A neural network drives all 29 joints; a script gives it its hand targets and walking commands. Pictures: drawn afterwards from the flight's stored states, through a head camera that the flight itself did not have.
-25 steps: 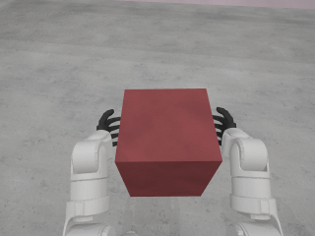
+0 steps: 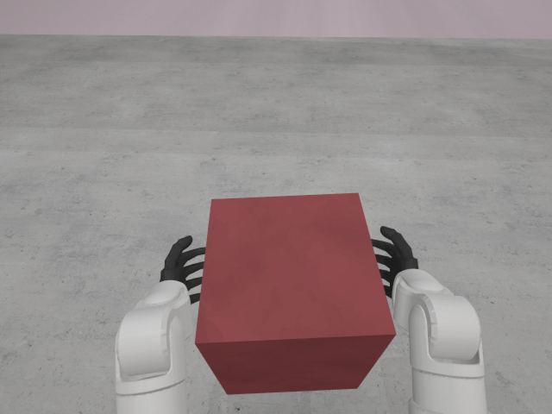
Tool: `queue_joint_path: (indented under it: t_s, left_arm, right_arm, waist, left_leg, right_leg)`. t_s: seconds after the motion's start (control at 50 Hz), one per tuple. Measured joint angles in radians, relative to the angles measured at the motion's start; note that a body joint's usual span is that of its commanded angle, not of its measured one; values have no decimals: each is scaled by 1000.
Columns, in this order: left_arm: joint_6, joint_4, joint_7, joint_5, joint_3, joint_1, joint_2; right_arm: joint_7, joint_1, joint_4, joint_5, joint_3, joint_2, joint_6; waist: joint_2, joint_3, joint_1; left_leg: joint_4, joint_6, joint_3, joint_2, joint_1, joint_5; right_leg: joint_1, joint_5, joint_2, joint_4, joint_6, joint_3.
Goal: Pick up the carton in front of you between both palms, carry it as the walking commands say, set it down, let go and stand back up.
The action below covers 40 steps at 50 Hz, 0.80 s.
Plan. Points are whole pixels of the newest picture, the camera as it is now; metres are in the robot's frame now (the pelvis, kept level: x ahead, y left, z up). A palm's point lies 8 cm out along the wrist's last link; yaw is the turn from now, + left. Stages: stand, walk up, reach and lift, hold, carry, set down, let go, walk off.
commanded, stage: carry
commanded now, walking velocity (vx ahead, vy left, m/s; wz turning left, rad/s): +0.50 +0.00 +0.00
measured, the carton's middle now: (288, 299) +0.28 +0.00 +0.01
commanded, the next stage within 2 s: none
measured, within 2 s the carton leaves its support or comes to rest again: neither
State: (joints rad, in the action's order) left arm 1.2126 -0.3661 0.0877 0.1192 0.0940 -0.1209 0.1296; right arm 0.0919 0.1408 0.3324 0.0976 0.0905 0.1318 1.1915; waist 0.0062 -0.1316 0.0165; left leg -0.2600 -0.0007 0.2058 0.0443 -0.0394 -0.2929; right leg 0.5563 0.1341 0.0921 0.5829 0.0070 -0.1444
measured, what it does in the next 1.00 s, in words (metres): walks ahead: right foot, then left foot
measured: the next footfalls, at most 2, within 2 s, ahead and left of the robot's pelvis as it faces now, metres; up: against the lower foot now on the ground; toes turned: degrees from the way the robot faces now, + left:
right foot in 0.08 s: +0.22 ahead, -0.12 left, +0.00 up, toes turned -10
left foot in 0.52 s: +0.50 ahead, +0.13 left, +0.00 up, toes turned +13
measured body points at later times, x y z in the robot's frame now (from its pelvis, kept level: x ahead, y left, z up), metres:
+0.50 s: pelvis +0.32 +0.01 -0.01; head +0.30 +0.01 +0.44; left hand +0.59 +0.17 +0.08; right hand +0.60 -0.13 +0.09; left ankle +0.45 +0.13 -0.73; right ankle +0.19 -0.11 -0.74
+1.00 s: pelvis +0.65 +0.00 -0.02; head +0.63 +0.00 +0.43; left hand +0.92 +0.16 +0.07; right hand +0.93 -0.14 +0.07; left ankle +0.46 +0.12 -0.74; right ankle +0.77 -0.09 -0.75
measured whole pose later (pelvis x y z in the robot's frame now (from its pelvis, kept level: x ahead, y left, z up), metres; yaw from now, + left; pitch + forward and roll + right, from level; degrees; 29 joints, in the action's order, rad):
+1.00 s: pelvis +0.65 +0.00 -0.02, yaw +1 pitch +3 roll -1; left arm 1.22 -0.36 0.09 0.12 0.09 -0.15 0.13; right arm 0.08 0.15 0.35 0.12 0.10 0.13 1.22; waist -0.03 -0.12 0.00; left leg -0.45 0.05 0.20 0.10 0.03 -0.48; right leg 0.46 0.06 0.05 0.48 -0.04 -0.23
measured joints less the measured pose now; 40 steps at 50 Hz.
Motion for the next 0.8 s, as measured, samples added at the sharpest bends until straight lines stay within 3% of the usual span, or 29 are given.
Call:
queue_joint_path:
  t_s: [0.08,0.12,0.14,0.18,0.22,0.28,0.4,0.48,0.52,0.56,0.58,0.64,0.7,0.8]
  left_arm:
    - [8,8,-1,-4,5,-11,1]
    - [-7,63,-3,-1,-4,-31,3]
    - [-10,92,-3,1,-7,-39,4]
    - [-9,120,-3,2,-7,-36,4]
    - [-10,115,-3,-1,-5,-18,2]
    - [-17,81,-1,-7,-2,2,1]
    - [-23,5,0,-19,-8,2,0]
    - [-4,-14,0,-14,-14,-11,1]
    - [10,-16,0,-9,-9,-21,2]
    - [18,1,-1,-6,13,-33,-3]
    - [24,13,-1,-4,22,-36,-5]
    - [33,41,-1,4,34,-36,6]
    - [25,42,-1,6,14,-32,3]
    - [7,-4,1,4,-7,-27,3]
  right_arm:
    - [-4,6,4,12,0,0,14]
    - [-5,9,-14,17,21,-4,16]
    - [-6,7,-27,18,30,-6,18]
    - [-6,2,-45,24,39,0,23]
    - [-6,-3,-52,27,27,-1,24]
    - [-6,-8,-38,26,9,-2,14]
    - [-5,-14,40,22,-3,-2,7]
    - [-4,-12,67,18,4,-2,21]
    - [-4,2,60,16,9,0,30]
    - [-5,25,9,18,3,3,18]
    - [-5,36,-19,20,2,4,16]
    - [-5,36,-55,20,8,5,20]
    - [-5,16,-36,14,14,2,15]
    - [-3,3,25,1,17,0,2]
  waist:
    - [-16,-17,-4]
    - [-50,-19,-18]
    - [-49,-15,-25]
    - [-36,2,-32]
    - [-28,20,-36]
    - [-22,37,-41]
    - [-16,30,-33]
    - [-9,6,-28]
    - [-1,-3,-27]
    - [39,-4,-15]
    - [41,0,-8]
    - [23,26,0]
    - [11,49,7]
    - [2,54,10]
  left_leg:
    - [-101,40,-14,23,72,-140]
    - [-349,41,-39,73,-7,-185]
    - [-518,36,-79,68,-83,-179]
    - [-784,17,-129,42,-236,-164]
    - [-866,4,-134,37,-354,-108]
    - [-766,6,-125,51,-468,-25]
    - [-389,20,-86,66,-529,133]
    - [-240,9,-33,51,-484,212]
    - [-185,-6,6,36,-424,204]
    - [-253,-55,32,13,-416,200]
    - [-276,-66,37,13,-411,161]
    - [-224,-57,37,16,-344,121]
    - [-131,-54,33,11,-258,118]
    - [-19,-37,21,3,-122,90]
  right_leg:
    - [-91,-21,-27,-122,-23,-68]
    - [-97,-28,-46,-55,-66,-91]
    - [-103,8,-44,-33,-77,-94]
    - [-146,48,-39,-58,-80,-93]
    - [-203,44,-39,-121,-65,-88]
    - [-288,46,-41,-211,-58,-78]
    - [-447,98,-40,-316,-23,-68]
    - [-547,190,-32,-309,19,-62]
    - [-573,275,-16,-230,43,-50]
    - [-505,329,36,3,43,-22]
    - [-433,326,30,165,37,17]
    - [-221,296,-10,499,4,67]
    - [-85,210,-10,492,-10,60]
    - [24,88,9,242,4,41]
